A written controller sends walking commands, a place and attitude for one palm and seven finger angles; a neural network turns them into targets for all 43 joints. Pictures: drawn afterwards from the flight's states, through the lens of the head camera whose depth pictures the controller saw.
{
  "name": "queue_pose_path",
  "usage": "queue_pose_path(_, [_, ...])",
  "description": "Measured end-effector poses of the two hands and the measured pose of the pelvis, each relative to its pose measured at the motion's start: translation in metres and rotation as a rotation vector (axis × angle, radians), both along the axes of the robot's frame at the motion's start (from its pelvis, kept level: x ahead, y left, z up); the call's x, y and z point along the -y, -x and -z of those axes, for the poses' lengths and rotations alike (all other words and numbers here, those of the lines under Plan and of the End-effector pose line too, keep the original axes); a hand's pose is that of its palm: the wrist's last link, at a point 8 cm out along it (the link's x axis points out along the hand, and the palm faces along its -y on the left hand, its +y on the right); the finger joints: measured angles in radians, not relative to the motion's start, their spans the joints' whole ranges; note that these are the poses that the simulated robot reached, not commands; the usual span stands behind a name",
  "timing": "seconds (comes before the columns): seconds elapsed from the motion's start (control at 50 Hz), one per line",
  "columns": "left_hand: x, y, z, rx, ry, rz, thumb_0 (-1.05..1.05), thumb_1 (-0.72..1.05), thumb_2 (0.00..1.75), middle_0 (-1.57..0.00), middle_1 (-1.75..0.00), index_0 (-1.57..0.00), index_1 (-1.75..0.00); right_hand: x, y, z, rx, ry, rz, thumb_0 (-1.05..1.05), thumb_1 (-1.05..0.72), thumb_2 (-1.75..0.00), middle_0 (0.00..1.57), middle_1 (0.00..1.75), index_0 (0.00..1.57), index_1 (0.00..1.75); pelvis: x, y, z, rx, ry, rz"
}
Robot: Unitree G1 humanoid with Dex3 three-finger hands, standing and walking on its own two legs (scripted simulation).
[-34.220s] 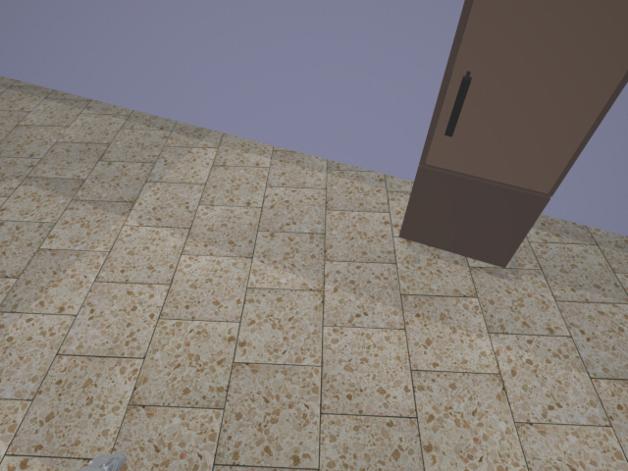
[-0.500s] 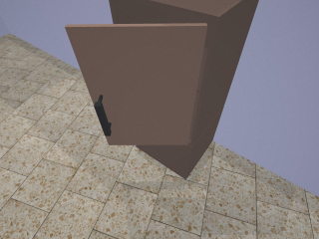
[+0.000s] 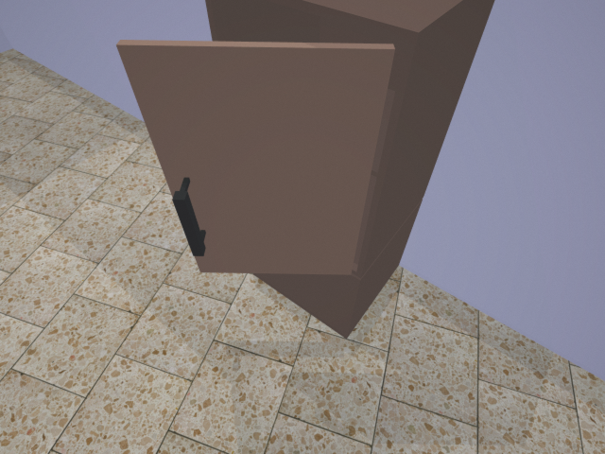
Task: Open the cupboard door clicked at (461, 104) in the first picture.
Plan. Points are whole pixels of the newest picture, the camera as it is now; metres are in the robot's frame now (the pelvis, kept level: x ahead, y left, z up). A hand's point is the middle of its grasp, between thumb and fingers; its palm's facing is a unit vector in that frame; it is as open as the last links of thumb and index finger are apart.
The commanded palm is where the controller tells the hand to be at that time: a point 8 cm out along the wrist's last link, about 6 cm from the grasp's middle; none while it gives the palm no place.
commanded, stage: look again from close up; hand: left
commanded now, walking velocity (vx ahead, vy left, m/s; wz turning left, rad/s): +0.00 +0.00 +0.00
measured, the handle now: (192, 218) +0.56 +0.27 -0.10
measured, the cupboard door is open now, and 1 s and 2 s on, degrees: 36 36 36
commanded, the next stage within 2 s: shuffle to correct the standing spot in 0.32 s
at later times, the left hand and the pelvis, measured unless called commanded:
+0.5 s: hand out of the picture +0.06 +0.18 -0.17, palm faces +0.00 -0.97 -0.26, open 7.4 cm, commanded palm none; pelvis +0.01 -0.02 +0.00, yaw +0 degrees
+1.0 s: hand out of the picture +0.04 +0.21 -0.18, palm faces +0.04 -0.97 -0.22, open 7.4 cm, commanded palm none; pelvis +0.02 +0.03 -0.01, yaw +1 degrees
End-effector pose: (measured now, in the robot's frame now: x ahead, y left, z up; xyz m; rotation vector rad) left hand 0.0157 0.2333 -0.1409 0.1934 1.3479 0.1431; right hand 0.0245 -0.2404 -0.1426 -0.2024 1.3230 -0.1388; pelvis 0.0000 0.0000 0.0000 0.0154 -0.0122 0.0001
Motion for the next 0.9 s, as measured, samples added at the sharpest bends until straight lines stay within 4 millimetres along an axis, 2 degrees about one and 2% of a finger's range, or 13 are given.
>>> queue_pose_path(0.14, [0.005, -0.015, 0.000, 0.028, 0.000, 0.007, 0.00, 0.90, 0.90, -0.20, -0.30, -0.21, -0.30, 0.007, -0.019, -0.003, 0.031, 0.007, -0.011, 0.00, -0.90, -0.90, 0.20, 0.30, 0.20, 0.30, 0.007, -0.005, -0.001, -0.001, 0.001, 0.000])
queue_pose_path(0.26, [0.004, -0.027, -0.003, 0.051, -0.015, 0.010, 0.00, 0.90, 0.90, -0.20, -0.30, -0.21, -0.30, 0.012, -0.028, -0.003, 0.038, 0.004, -0.015, 0.00, -0.90, -0.90, 0.20, 0.30, 0.20, 0.30, 0.012, -0.009, -0.001, -0.001, 0.000, -0.002])
queue_pose_path(0.44, [0.003, -0.036, -0.007, 0.063, -0.037, 0.011, 0.00, 0.90, 0.90, -0.20, -0.30, -0.21, -0.30, 0.020, -0.028, -0.002, 0.021, 0.003, -0.015, 0.00, -0.90, -0.90, 0.20, 0.30, 0.20, 0.30, 0.019, -0.013, -0.002, -0.003, -0.001, -0.004])
queue_pose_path(0.6, [0.004, -0.034, -0.007, 0.063, -0.045, -0.008, 0.00, 0.90, 0.90, -0.20, -0.30, -0.21, -0.30, 0.025, -0.023, 0.001, -0.006, 0.010, -0.008, 0.00, -0.90, -0.90, 0.20, 0.30, 0.20, 0.30, 0.021, -0.015, 0.001, -0.008, 0.002, -0.005])
queue_pose_path(0.72, [0.001, -0.020, 0.002, 0.045, -0.024, -0.054, 0.00, 0.90, 0.90, -0.20, -0.30, -0.21, -0.30, 0.012, -0.016, 0.003, -0.040, 0.012, -0.008, 0.00, -0.90, -0.90, 0.20, 0.30, 0.20, 0.30, 0.009, -0.017, 0.004, -0.011, 0.007, -0.023])
queue_pose_path(0.84, [-0.016, -0.001, 0.014, -0.018, 0.003, -0.090, 0.00, 0.90, 0.90, -0.20, -0.30, -0.21, -0.30, -0.016, -0.016, 0.000, -0.036, 0.011, -0.007, 0.00, -0.90, -0.90, 0.20, 0.30, 0.20, 0.30, -0.013, -0.020, 0.008, -0.012, -0.013, -0.017])
queue_pose_path(0.9, [-0.024, -0.001, 0.014, -0.051, 0.000, -0.078, 0.00, 0.90, 0.90, -0.20, -0.30, -0.21, -0.30, -0.031, -0.012, 0.002, -0.029, -0.004, 0.007, 0.00, -0.90, -0.90, 0.20, 0.30, 0.20, 0.30, -0.021, -0.020, 0.008, -0.018, -0.013, -0.006])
